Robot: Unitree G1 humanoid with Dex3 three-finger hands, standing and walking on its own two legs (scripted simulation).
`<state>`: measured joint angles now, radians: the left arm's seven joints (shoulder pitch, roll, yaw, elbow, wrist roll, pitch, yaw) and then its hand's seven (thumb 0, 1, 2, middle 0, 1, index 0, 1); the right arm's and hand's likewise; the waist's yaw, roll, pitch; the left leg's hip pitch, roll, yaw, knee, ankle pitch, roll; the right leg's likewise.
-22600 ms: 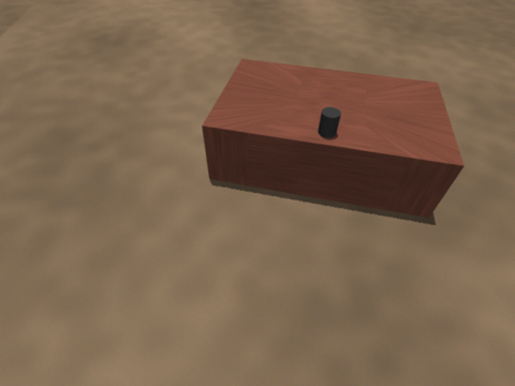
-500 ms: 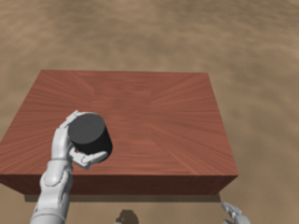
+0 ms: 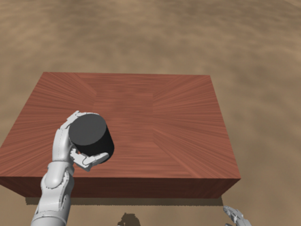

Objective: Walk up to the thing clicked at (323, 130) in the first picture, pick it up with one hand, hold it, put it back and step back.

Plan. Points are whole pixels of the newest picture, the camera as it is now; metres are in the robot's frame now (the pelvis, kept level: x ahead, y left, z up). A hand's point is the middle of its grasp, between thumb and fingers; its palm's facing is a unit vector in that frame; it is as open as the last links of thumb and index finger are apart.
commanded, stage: hold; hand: left
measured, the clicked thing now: (93, 140) +0.33 +0.15 +0.06
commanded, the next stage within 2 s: crouch in 0.70 s
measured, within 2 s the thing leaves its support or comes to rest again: neither
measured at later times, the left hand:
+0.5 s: hand (92, 139) +0.34 +0.15 +0.06, palm faces +0.01 -1.00 +0.00, open 11.5 cm
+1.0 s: hand (91, 142) +0.34 +0.16 +0.04, palm faces +0.03 -1.00 +0.01, open 11.5 cm
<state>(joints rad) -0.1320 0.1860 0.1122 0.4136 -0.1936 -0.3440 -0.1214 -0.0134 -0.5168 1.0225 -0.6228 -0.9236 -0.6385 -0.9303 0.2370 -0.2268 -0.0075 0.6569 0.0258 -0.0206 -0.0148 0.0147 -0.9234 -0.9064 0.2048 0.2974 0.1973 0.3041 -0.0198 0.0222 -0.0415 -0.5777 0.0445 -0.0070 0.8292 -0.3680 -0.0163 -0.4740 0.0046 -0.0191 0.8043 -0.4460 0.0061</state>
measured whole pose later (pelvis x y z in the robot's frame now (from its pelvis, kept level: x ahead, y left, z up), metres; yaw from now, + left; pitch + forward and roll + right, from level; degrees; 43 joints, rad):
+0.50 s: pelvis +0.00 +0.00 +0.00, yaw +0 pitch +7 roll -1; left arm -0.16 0.19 0.12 0.46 -0.19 -0.35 -0.12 -0.01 -0.52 1.02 -0.62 -0.93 -0.64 -0.93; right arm 0.23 -0.23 -0.01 0.66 0.02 -0.02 -0.02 0.01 -0.92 -0.91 0.20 0.30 0.20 0.30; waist -0.02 0.02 -0.04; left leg -0.58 0.05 -0.01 0.83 -0.37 -0.02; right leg -0.48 0.01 -0.02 0.81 -0.45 0.00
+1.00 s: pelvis -0.01 +0.00 +0.00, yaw +0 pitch +8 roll -1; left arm -0.20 0.19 0.14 0.54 -0.19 -0.38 -0.12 -0.01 -0.52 1.02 -0.63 -0.92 -0.64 -0.93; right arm 0.22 -0.23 -0.01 0.66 0.02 -0.03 -0.01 0.01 -0.90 -0.90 0.21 0.30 0.20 0.30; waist -0.03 0.02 -0.04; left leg -0.63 0.04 -0.01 0.85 -0.37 -0.02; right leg -0.53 0.01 -0.02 0.84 -0.45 0.00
